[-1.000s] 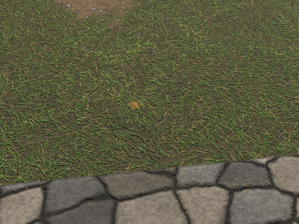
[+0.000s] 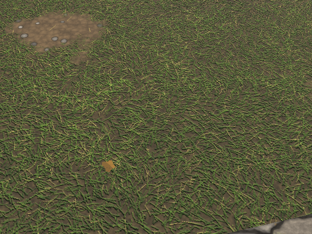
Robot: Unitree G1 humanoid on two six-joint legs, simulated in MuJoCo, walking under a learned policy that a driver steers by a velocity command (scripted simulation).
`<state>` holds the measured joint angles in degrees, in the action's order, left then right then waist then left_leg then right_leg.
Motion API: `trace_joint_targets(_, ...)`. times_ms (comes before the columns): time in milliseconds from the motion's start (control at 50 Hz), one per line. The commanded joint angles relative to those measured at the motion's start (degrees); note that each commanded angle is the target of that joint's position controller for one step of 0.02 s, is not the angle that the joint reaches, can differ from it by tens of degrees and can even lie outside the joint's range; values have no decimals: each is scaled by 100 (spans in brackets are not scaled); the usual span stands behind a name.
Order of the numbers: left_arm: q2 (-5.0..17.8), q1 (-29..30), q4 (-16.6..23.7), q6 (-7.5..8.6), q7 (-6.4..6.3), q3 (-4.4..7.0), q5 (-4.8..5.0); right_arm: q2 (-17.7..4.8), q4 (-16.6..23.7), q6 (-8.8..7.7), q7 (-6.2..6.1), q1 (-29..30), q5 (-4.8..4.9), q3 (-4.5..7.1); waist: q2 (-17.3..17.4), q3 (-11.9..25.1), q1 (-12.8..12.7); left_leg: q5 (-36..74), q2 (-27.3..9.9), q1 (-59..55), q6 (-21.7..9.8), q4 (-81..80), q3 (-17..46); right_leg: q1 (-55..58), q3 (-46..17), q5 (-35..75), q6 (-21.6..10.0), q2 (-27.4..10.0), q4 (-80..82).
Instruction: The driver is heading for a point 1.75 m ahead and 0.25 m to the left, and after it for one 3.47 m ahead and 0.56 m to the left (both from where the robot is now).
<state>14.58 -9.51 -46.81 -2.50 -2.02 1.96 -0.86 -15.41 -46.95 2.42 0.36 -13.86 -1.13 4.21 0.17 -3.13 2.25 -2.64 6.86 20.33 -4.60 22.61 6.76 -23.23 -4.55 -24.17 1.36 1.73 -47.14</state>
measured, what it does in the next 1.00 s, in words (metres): steps on the spot, turning left: right foot, then left foot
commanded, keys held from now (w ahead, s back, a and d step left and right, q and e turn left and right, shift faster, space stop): q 0.36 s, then no key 0.64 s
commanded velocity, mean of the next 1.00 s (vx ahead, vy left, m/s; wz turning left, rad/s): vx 0.00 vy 0.00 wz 0.32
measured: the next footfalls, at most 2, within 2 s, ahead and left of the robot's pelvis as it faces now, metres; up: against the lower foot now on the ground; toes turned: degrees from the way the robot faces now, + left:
right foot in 0.12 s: +0.04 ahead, -0.12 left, +0.00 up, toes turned +9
left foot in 0.56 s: -0.02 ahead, +0.09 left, +0.00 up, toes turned +18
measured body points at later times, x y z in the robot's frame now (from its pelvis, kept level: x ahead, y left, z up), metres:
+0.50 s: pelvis -0.01 -0.02 +0.00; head +0.03 -0.03 +0.45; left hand +0.00 +0.26 -0.11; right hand +0.21 -0.24 -0.12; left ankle -0.06 +0.09 -0.71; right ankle +0.00 -0.13 -0.74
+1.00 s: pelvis -0.02 -0.01 +0.01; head -0.01 -0.02 +0.45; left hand -0.05 +0.25 -0.13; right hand +0.16 -0.21 -0.13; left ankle -0.05 +0.08 -0.74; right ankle +0.01 -0.13 -0.74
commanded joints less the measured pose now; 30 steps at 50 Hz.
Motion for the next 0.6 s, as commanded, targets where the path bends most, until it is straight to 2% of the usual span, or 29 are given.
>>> trace_joint_targets(20,443,-350,297,111,-51,88,64,-903,377,9,4,70,-18,256,821,624,-105,-1940,-1361,-403,-591,-1091,2006,366,202,-49,-95,240,509)
trace_joint_targets(60,455,-670,260,172,-83,85,113,-878,417,54,31,203,-5,273,896,600,-227,-1925,-1277,-229,-431,-1100,2161,894,216,-20,-257,371,1304)
trace_joint_targets(80,459,-947,206,209,-111,89,112,-864,451,74,35,328,29,278,889,572,-388,-2030,-1160,-49,-272,-1039,2148,1311,242,258,-357,405,1992)
trace_joint_targets(100,565,-1208,160,251,-160,119,74,-802,508,69,28,430,84,265,803,500,-528,-2313,-893,302,26,-901,1973,1824,153,514,-461,263,2841)
trace_joint_targets(120,1046,-1156,242,277,-224,226,8,-527,561,52,9,224,153,203,-100,496,-358,-2763,-399,760,353,97,1396,2101,-979,-269,-691,-803,3662)
trace_joint_targets(140,1529,-443,527,259,-223,319,-58,-396,656,1,-17,235,174,207,-1413,266,-223,-2815,527,1541,504,1807,-8,1632,-2685,-608,-1258,-2259,4120)
trace_joint_targets(160,1274,-105,585,251,-177,270,-148,-873,548,-32,-35,294,-75,297,-601,32,-119,-2620,-42,1341,556,2941,-16,867,-2218,325,-1499,-2348,3890)
trace_joint_targets(180,879,76,651,286,-154,161,-122,-847,468,-32,11,129,-80,318,-390,128,77,-2335,-78,941,527,3521,-16,636,-1649,1256,-1414,-1980,3612)
trace_joint_targets(200,696,247,683,310,-125,109,-92,-767,371,-1,45,-111,-86,301,-369,155,226,-2063,-108,912,537,3992,-79,725,-1015,1931,-1232,-1604,3413)
trace_joint_targets(240,677,193,784,329,-116,96,-67,-725,288,86,115,-291,-84,271,-745,302,142,-1946,-174,1169,631,4566,-309,1227,-355,2939,-1156,-1296,3130)
trace_joint_targets(260,685,-24,758,325,-99,101,-68,-717,353,114,146,-131,-62,248,-743,314,5,-1960,-239,1319,696,4481,-384,1512,-230,3378,-1188,-1298,3017)
trace_joint_targets(320,862,-718,602,303,-83,186,-53,-607,598,162,220,412,-11,159,-782,375,-406,-2082,-392,1660,850,3854,-482,2471,-173,4228,-1325,-1518,2756)
trace_joint_targets(380,979,-870,560,285,-38,248,-69,-536,729,200,263,608,32,97,-913,441,-529,-2289,-472,1301,837,3154,-592,2596,-63,4352,-1359,-1656,2622)
trace_joint_targets(420,1023,-780,556,293,23,265,-82,-454,784,203,251,644,66,42,-1004,458,-511,-2407,-459,741,729,2589,-726,2299,72,4369,-1345,-1654,2538)
trace_joint_targets(500,1113,-627,484,269,130,300,-57,-432,783,154,141,491,124,-14,-1165,551,-414,-2258,-334,-176,476,1375,-1010,1985,115,4539,-1287,-1648,2208)
trace_joint_targets(520,1114,-534,463,246,138,301,-14,-381,729,115,112,342,105,-37,-1072,563,-262,-1737,-316,-546,399,640,-1061,1857,198,4365,-1168,-1568,2007)
trace_joint_targets(540,1077,-512,426,221,131,289,30,-388,671,44,71,197,36,-62,-862,571,-107,-730,-394,-1132,330,-439,-947,1533,330,3933,-912,-1467,1760)
trace_joint_targets(560,828,-675,440,217,131,218,31,-676,647,-51,25,57,-83,-27,-203,861,-123,-231,-1088,-2116,226,-813,-49,831,556,2843,-559,-1237,1202)
trace_joint_targets(580,187,-819,706,213,172,35,-12,-1283,807,-127,0,198,-56,46,1358,891,-350,2368,-2764,-2627,-341,-584,1742,-373,1114,-425,-131,-446,372)
trace_joint_targets(600,476,-456,596,83,85,81,-1,-1042,628,-176,-55,-121,56,14,1012,920,90,2748,-2883,-1907,-1042,-355,1447,5,486,-1139,-118,-443,-67)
